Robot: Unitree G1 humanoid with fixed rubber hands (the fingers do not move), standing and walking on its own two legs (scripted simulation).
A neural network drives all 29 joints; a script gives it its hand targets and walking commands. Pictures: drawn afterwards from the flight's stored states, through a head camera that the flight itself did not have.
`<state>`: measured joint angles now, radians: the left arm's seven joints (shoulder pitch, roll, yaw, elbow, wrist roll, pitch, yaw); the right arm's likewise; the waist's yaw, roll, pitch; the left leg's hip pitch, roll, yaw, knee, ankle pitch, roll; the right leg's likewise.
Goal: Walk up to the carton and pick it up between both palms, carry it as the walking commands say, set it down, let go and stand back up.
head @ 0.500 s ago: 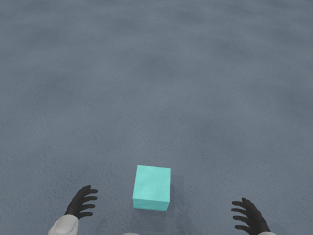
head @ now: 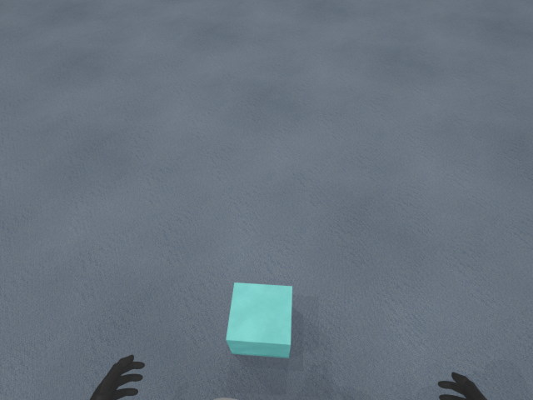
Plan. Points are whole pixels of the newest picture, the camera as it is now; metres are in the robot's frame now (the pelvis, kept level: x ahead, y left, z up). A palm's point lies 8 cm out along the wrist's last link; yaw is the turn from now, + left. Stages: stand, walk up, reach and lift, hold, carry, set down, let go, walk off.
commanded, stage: stand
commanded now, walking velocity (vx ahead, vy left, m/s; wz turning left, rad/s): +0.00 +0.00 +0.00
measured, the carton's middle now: (261, 320) +0.43 +0.09 -0.67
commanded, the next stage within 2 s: none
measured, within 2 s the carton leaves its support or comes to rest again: neither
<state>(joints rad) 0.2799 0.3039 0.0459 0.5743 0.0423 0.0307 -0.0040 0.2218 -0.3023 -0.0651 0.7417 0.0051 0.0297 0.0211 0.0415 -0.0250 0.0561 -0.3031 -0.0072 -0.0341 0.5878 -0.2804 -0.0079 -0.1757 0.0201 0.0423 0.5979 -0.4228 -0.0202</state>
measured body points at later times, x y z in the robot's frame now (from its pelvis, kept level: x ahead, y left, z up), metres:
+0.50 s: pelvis -0.01 +0.02 +0.00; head -0.01 +0.03 +0.45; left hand +0.10 +0.30 -0.10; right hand +0.13 -0.27 -0.09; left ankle +0.01 +0.14 -0.73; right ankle -0.07 -0.10 -0.73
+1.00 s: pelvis -0.03 +0.03 +0.00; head -0.05 +0.05 +0.45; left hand +0.05 +0.32 -0.11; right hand +0.09 -0.26 -0.09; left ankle +0.01 +0.14 -0.73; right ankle -0.07 -0.10 -0.73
